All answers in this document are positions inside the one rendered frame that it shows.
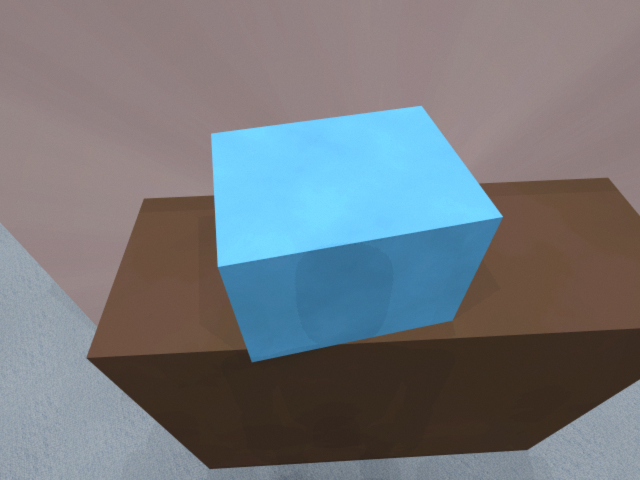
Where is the carton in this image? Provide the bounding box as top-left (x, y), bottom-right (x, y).
top-left (211, 106), bottom-right (503, 362)

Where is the pedestal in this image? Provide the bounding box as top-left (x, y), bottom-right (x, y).
top-left (86, 178), bottom-right (640, 469)

